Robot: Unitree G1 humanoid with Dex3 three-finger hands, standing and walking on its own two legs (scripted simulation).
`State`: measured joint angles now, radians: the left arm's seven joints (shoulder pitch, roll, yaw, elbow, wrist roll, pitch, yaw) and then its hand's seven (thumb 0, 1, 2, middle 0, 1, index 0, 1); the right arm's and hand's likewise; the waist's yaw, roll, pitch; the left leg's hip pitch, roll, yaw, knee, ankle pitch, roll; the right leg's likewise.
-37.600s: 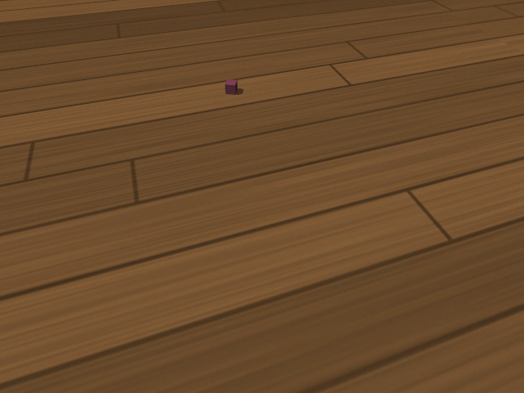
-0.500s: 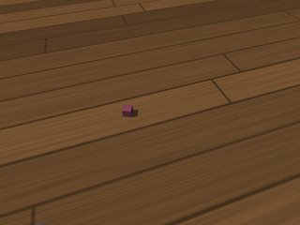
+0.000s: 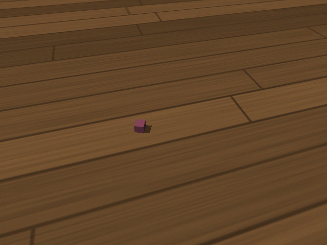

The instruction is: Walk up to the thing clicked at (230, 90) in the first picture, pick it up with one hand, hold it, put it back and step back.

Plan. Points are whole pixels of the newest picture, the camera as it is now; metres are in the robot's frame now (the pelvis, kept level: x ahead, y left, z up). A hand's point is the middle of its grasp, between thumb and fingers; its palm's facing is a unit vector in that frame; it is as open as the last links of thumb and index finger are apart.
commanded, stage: step back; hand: left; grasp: from above
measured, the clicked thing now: (140, 126) +1.07 +0.21 -0.72
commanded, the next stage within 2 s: stand in 0.40 s
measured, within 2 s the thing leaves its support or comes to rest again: neither
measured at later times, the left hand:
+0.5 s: hand (70, 241) +0.16 +0.25 -0.13, palm faces -0.02 -0.93 -0.36, open 7.3 cm
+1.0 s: hand out of the picture +0.09 +0.24 -0.13, palm faces -0.05 -0.94 -0.34, open 7.3 cm
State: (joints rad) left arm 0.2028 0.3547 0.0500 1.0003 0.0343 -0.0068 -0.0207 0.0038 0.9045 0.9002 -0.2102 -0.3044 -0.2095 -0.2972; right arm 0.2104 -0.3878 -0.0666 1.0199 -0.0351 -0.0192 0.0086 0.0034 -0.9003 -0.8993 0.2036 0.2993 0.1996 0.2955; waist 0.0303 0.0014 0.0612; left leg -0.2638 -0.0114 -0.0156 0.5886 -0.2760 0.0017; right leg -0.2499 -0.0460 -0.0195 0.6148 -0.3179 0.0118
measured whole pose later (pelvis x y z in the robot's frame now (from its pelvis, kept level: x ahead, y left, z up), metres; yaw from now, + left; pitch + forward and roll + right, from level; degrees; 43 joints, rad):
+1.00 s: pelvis +0.01 -0.01 +0.02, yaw -2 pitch -3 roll +0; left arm 0.10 0.35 0.00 1.15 0.01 -0.01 -0.01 0.00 0.91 0.90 -0.21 -0.30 -0.21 -0.30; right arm 0.10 -0.34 -0.01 1.16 -0.01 -0.01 0.01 0.00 -0.90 -0.90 0.20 0.30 0.20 0.30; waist -0.01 0.01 0.05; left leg -0.10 0.03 0.00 0.31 -0.16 -0.02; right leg -0.09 0.01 0.00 0.31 -0.17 0.00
